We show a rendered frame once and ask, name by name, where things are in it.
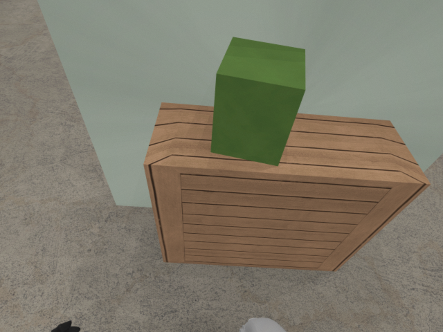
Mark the pedestal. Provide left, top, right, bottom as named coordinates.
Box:
left=143, top=102, right=431, bottom=271

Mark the right robot thigh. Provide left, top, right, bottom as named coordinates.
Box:
left=239, top=317, right=286, bottom=332

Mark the carton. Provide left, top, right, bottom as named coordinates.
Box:
left=210, top=37, right=305, bottom=166

